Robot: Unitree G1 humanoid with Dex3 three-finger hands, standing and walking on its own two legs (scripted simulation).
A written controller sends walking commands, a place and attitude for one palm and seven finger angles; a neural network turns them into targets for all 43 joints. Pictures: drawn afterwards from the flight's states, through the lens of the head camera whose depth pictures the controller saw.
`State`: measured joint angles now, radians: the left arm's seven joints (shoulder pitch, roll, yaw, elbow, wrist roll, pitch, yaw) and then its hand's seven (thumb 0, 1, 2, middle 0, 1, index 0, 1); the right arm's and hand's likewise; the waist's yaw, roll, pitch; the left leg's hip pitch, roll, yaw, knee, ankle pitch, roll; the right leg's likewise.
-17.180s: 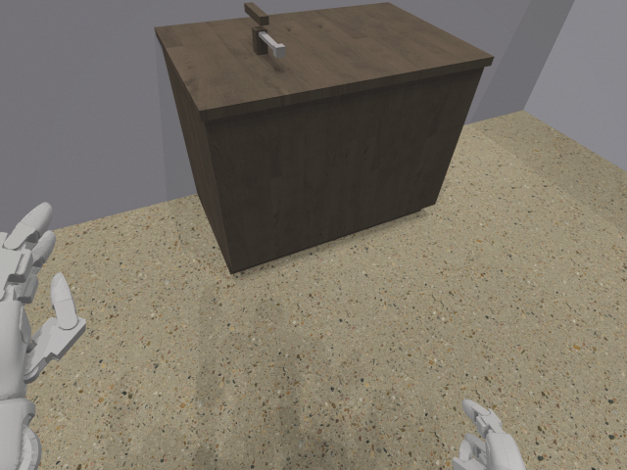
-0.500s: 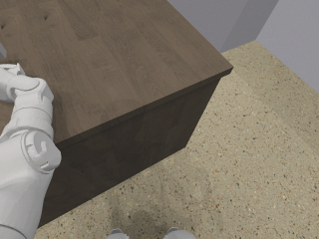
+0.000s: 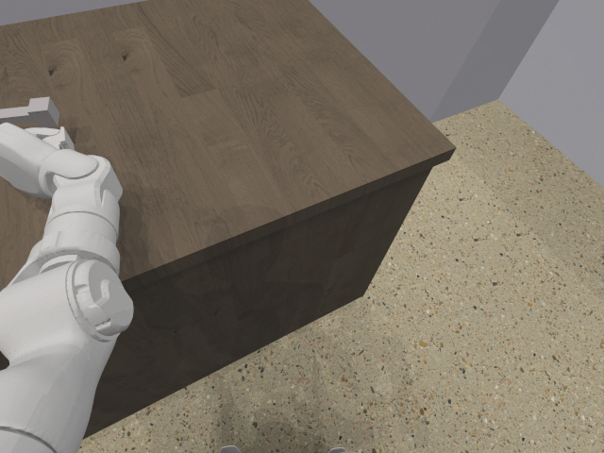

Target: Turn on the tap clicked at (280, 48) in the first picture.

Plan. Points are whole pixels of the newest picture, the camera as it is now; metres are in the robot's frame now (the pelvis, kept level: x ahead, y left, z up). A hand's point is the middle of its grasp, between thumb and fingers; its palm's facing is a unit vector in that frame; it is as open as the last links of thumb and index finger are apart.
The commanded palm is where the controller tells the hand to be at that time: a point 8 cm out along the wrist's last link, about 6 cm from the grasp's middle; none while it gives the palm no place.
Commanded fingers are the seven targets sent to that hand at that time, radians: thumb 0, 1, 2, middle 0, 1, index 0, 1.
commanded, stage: lift the hand up off the lever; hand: left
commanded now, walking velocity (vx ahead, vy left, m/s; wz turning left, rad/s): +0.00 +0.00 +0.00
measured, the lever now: (44, 112) +0.58 +0.31 +0.10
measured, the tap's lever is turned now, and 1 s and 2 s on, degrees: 77 77 77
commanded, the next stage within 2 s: draw the hand back beside the body in 1.70 s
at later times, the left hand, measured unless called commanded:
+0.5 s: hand (57, 128) +0.51 +0.26 +0.13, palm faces +0.84 -0.52 -0.13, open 7.8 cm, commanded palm +0.46 +0.26 +0.13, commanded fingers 0.00 0.90 0.90 -0.15 -0.15 -0.15 -0.15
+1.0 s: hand (43, 124) +0.50 +0.26 +0.15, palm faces +0.85 -0.51 -0.13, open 7.8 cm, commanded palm +0.45 +0.27 +0.15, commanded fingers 0.00 0.90 0.90 -0.15 -0.15 -0.15 -0.15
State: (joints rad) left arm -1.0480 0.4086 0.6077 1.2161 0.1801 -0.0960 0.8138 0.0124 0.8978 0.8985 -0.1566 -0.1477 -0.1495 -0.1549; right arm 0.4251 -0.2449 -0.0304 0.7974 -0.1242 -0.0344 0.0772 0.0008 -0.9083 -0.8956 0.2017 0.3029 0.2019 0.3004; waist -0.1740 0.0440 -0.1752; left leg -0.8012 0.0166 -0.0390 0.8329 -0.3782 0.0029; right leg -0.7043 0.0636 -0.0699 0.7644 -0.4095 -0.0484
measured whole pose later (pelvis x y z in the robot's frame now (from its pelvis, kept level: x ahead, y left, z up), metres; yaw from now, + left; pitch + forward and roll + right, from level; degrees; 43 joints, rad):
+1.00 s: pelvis +0.00 -0.01 +0.01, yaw +1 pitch +16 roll -1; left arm -1.03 0.40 0.60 1.16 0.16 0.00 0.80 0.01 0.90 0.90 -0.16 -0.15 -0.15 -0.15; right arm 0.40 -0.25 -0.03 0.81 -0.10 -0.04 0.04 0.00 -0.91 -0.90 0.20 0.30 0.20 0.30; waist -0.15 0.05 -0.16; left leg -0.68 0.02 -0.04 0.74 -0.34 -0.01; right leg -0.59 0.06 -0.07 0.69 -0.38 -0.06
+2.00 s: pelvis +0.00 -0.01 +0.03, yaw -2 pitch +8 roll +0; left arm -0.69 0.32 0.42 0.76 0.00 -0.01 0.33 0.01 0.90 0.90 -0.16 -0.16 -0.15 -0.16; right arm 0.40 -0.26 -0.04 0.74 -0.01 0.01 -0.05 0.00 -0.91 -0.90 0.20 0.30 0.20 0.30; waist -0.09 0.04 -0.11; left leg -0.44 0.03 0.02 0.59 -0.29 -0.01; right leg -0.38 0.07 -0.01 0.56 -0.32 -0.06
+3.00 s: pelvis -0.03 +0.00 +0.05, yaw -1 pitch -6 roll +0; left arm 0.38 0.31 0.26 -0.32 -0.08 -0.09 0.09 0.01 0.89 0.90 -0.21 -0.29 -0.20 -0.30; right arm 0.20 -0.23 0.01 0.66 0.00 -0.12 -0.07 0.01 -0.90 -0.90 0.20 0.30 0.20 0.30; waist 0.05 0.07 0.03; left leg -0.07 0.00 0.01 0.34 -0.16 0.01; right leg -0.01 0.04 -0.01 0.31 -0.19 -0.04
